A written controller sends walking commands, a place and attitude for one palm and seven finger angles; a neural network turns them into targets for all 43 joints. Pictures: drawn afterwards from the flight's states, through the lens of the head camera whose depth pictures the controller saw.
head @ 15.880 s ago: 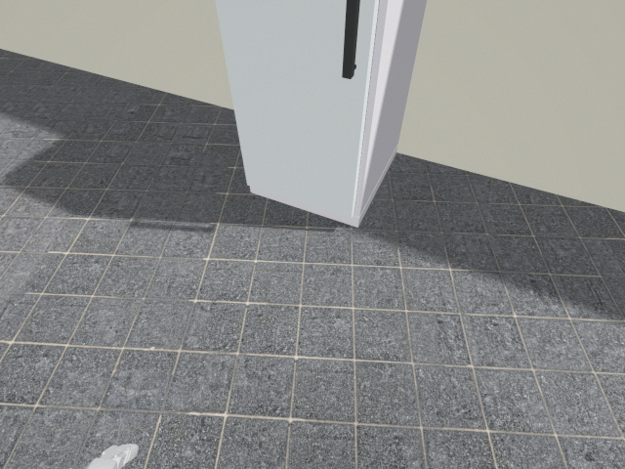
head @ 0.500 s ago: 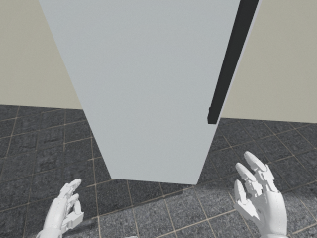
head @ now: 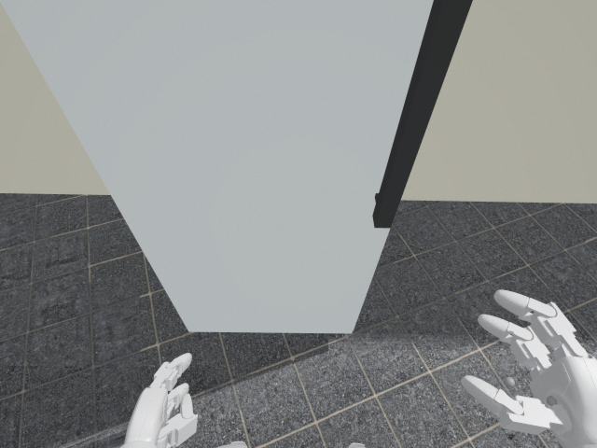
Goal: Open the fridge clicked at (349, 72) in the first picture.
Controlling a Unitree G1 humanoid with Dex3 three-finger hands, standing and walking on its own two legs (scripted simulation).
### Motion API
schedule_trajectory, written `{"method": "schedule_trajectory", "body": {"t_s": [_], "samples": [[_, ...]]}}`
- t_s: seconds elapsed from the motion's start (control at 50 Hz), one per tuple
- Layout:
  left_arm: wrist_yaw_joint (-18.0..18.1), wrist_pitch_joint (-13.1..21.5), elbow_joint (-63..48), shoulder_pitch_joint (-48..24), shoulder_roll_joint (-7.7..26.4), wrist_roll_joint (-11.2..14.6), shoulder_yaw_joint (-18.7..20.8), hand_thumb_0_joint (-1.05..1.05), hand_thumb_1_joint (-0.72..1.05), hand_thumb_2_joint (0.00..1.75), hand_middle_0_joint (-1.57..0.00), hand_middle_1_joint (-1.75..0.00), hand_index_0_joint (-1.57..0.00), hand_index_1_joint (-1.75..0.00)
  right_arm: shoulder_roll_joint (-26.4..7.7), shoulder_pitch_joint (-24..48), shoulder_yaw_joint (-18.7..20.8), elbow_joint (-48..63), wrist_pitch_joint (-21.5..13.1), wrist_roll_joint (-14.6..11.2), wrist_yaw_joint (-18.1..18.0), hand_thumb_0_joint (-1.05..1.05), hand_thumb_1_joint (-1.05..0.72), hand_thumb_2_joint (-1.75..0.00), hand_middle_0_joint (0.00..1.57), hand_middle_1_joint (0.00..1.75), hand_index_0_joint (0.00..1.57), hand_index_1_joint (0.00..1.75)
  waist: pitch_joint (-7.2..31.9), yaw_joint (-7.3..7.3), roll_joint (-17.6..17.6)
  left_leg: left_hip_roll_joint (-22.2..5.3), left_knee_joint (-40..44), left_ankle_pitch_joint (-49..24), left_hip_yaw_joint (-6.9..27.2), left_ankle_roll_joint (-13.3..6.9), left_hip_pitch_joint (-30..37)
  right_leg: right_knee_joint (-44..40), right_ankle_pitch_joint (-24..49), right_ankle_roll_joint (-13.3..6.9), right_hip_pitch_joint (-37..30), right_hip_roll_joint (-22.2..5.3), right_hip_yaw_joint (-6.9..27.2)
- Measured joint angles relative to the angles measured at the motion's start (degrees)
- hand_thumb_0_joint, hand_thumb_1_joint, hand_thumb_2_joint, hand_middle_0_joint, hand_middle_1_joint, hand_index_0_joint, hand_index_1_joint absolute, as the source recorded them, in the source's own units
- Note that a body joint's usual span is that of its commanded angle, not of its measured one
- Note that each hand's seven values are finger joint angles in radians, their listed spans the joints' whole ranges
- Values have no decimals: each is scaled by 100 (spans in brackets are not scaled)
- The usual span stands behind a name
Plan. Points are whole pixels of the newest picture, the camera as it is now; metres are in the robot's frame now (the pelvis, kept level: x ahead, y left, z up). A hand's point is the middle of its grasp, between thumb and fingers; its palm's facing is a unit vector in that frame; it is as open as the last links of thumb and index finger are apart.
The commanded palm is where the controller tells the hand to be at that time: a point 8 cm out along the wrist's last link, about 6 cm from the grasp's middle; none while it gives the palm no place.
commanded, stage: raise the hand to about handle height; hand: right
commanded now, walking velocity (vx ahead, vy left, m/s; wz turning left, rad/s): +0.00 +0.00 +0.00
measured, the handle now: (418, 82) +0.50 -0.11 +0.24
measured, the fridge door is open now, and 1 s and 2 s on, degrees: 0 0 0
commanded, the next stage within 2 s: move the hooked fingers beside the handle in 1.28 s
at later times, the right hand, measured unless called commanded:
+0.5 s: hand (581, 326) +0.24 -0.26 +0.14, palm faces +0.03 +1.00 -0.07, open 13.7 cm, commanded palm +0.21 -0.31 +0.15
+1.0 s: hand out of the picture +0.27 -0.28 +0.18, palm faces +0.02 +1.00 -0.06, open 14.0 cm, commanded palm +0.24 -0.32 +0.18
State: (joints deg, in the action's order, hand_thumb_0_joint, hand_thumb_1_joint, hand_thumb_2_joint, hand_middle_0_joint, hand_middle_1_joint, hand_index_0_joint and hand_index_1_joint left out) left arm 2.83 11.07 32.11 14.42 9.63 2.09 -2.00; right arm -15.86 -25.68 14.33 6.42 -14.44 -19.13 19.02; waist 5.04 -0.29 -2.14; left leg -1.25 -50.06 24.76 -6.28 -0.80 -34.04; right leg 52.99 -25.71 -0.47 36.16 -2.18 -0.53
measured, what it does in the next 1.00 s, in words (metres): stands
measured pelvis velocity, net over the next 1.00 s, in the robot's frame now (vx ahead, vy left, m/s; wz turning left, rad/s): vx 0.00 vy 0.00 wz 0.00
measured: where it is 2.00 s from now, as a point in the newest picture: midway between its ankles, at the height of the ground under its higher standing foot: outside the picture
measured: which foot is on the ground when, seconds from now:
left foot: down 0.00-1.00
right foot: down 0.00-1.00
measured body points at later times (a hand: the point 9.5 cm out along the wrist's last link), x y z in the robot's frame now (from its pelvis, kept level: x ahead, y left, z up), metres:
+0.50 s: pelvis +0.00 -0.01 +0.03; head +0.00 -0.01 +0.48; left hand +0.19 +0.22 -0.03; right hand +0.23 -0.31 +0.14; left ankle +0.00 +0.11 -0.69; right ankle +0.01 -0.11 -0.69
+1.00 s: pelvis +0.00 +0.00 +0.04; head +0.00 +0.01 +0.49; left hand +0.17 +0.24 -0.03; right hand +0.27 -0.33 +0.18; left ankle +0.00 +0.11 -0.69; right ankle +0.01 -0.11 -0.69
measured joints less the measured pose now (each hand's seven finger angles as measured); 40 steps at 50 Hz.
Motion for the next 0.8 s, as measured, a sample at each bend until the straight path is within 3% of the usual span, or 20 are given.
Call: {"method": "schedule_trajectory", "body": {"t_s": [0.12, 0.24, 0.52, 0.8], "samples": [[56, 145, 119, 214, 380, 47, 172, 1, 90, 90, -20, -30, -20, -30, -50, 56, 186, -81, -162, -95, 32, 1, -1, -52, 27, 88, 26, 88, -2, 26, 30, -27, 256, -98, 47, 45, 247, -270, 95, -38, -263, 41, -53], [168, 297, 127, 158, 618, 99, 238, 1, 91, 90, -20, -30, -20, -30, -232, 431, 252, -309, 3, -121, 175, 0, 14, -46, 28, 97, 27, 97, -86, 12, 82, -32, 504, -209, 51, 63, 561, -500, 194, -59, -569, 61, -63], [252, 448, 15, -69, 466, 134, -122, 1, 90, 90, -20, -30, -20, -30, -643, 1696, 701, -1007, 863, -186, 478, -1, 43, -33, 30, 116, 29, 116, -227, -144, 30, -29, 1215, -535, 36, 74, 1352, -1189, 512, -67, -1344, 101, -61], [378, 366, 232, -23, 520, 180, -234, 1, 90, 90, -20, -30, -21, -30, -1062, 2811, 1136, -1834, 1348, -134, 849, -1, 50, -30, 31, 120, 30, 120, -405, -201, -21, -28, 1687, -766, 26, 56, 1804, -1711, 778, -51, -1815, 131, -57]]}}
